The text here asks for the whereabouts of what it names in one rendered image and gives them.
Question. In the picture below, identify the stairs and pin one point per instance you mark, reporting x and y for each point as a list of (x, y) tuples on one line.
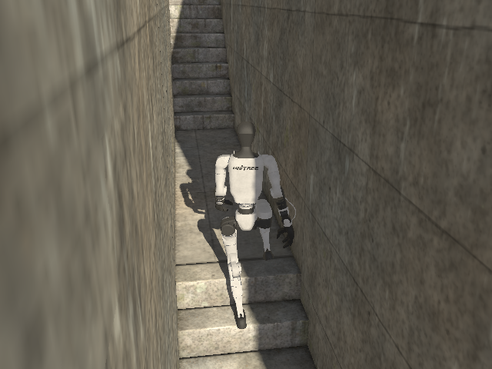
[(201, 86), (276, 336)]

